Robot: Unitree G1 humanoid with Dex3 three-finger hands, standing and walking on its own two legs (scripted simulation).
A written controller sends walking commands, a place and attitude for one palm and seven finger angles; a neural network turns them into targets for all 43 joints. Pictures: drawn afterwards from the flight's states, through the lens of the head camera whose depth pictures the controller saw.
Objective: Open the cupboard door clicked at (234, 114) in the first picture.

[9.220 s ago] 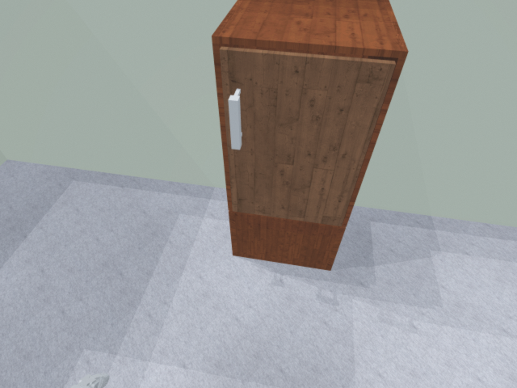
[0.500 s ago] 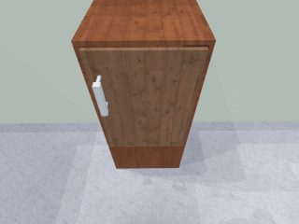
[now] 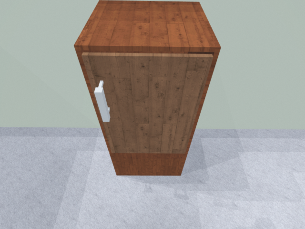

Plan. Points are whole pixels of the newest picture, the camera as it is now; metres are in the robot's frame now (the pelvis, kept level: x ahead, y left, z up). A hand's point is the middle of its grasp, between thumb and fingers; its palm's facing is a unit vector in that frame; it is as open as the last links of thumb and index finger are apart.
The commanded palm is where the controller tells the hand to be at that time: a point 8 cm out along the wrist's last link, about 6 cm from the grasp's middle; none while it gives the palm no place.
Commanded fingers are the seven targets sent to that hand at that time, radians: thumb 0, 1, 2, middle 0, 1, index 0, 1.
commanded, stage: raise the hand with hooked fingers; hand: left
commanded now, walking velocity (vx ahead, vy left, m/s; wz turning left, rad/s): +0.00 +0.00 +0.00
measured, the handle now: (104, 101) +0.52 +0.21 +0.00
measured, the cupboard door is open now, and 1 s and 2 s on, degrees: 0 0 0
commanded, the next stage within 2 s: none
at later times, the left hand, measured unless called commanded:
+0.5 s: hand out of the picture +0.12 +0.18 -0.08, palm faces +0.17 -0.99 -0.01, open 8.9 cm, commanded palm +0.13 +0.24 -0.04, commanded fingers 0.00 0.32 0.65 -0.24 -0.68 -0.24 -0.68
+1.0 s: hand (65, 199) +0.19 +0.23 -0.02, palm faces +0.11 -0.99 -0.06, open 12.0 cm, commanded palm +0.16 +0.28 -0.01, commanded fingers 0.00 -0.27 0.40 -0.28 -1.05 -0.28 -1.05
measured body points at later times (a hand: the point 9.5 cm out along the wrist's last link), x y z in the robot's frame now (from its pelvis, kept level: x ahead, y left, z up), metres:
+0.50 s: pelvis -0.05 -0.05 -0.08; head +0.00 -0.03 +0.36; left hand +0.11 +0.24 -0.07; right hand +0.19 -0.30 -0.11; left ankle -0.02 +0.08 -0.74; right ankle -0.03 -0.12 -0.74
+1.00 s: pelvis -0.04 -0.02 -0.07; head +0.02 -0.01 +0.38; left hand +0.18 +0.29 -0.01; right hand +0.09 -0.27 -0.16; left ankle -0.02 +0.08 -0.74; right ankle -0.03 -0.12 -0.74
